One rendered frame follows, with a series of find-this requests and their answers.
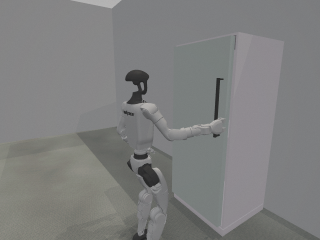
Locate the left robot hand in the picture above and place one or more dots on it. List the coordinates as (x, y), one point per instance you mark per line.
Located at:
(151, 150)

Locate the robot right forearm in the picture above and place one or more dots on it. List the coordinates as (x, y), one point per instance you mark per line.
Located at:
(184, 133)

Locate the robot left upper arm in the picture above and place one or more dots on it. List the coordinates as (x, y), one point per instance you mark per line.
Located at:
(121, 129)

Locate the robot head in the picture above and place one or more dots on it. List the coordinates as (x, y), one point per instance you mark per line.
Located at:
(137, 76)

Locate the robot left shin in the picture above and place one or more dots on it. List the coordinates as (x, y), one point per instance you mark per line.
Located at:
(143, 212)

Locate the handle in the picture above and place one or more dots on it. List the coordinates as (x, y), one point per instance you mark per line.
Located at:
(217, 102)

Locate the robot left forearm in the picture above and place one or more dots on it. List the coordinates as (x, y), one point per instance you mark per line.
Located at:
(124, 138)

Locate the robot right upper arm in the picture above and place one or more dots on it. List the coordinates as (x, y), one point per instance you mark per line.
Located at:
(152, 112)

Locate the right robot hand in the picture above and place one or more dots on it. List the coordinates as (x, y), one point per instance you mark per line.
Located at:
(217, 126)

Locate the fridge door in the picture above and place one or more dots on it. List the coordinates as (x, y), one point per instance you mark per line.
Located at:
(199, 162)

